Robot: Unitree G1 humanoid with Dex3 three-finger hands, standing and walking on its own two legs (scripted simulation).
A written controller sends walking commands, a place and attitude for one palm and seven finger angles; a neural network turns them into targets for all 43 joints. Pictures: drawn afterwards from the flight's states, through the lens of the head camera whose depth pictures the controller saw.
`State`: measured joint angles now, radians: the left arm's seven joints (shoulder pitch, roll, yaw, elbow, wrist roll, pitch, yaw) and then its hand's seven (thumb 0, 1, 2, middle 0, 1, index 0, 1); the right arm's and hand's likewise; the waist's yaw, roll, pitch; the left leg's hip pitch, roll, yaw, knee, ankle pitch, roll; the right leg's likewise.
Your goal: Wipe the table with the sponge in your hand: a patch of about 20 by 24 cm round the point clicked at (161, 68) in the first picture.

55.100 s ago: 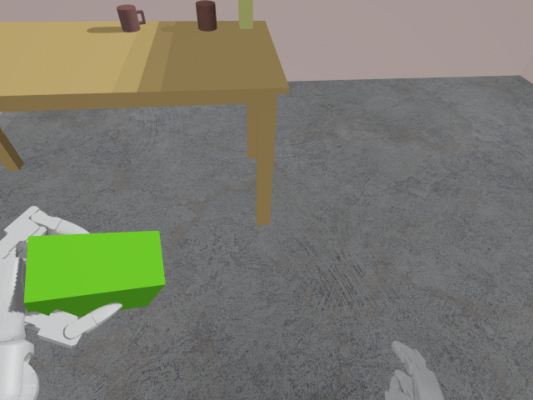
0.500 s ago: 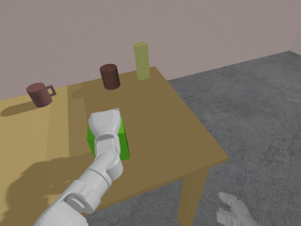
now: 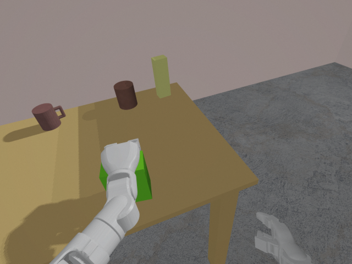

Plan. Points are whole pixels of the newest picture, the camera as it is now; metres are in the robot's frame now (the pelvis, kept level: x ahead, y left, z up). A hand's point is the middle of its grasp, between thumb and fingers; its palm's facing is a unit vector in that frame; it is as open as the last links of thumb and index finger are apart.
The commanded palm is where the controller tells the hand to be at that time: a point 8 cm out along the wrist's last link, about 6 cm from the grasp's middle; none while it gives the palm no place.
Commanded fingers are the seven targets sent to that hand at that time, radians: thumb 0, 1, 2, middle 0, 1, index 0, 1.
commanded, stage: slide back across to the middle lane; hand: left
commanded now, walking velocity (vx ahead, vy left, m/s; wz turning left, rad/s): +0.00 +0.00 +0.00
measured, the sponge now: (129, 183) +0.32 +0.17 +0.01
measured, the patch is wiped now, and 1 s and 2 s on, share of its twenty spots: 1.00 1.00 1.00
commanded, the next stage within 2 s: wipe forward along the middle lane in 0.72 s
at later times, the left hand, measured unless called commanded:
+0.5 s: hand (118, 176) +0.30 +0.18 +0.08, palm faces +0.07 -0.17 -0.98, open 10.6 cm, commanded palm +0.25 +0.19 +0.13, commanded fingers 0.00 0.10 1.30 -1.20 -1.60 -1.20 -1.60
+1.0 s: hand (99, 183) +0.28 +0.22 +0.07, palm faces +0.02 -0.10 -0.99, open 10.5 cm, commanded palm +0.25 +0.23 +0.12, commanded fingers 0.00 0.10 1.30 -1.20 -1.60 -1.20 -1.60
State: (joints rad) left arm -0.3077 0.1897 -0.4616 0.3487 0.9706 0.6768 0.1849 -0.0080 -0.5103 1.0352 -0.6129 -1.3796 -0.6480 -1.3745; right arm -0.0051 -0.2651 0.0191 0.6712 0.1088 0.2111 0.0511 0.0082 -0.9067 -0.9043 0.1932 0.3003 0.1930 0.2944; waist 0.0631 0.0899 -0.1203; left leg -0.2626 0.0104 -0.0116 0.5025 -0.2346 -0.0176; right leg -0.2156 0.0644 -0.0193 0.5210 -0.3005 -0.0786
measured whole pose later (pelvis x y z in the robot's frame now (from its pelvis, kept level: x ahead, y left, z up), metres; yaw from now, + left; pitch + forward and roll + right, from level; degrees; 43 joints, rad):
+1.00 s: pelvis -0.01 +0.00 +0.00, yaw -1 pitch -2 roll +1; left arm -0.12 0.32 -0.29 0.12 0.97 0.58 0.06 -0.01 -0.54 1.03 -0.66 -1.32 -0.70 -1.32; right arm -0.01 -0.27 0.04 0.68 0.08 0.13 -0.03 0.01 -0.90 -0.90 0.20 0.30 0.20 0.29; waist 0.08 0.09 -0.07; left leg -0.23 0.01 0.00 0.49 -0.22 -0.02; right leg -0.19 0.07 -0.01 0.51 -0.29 -0.08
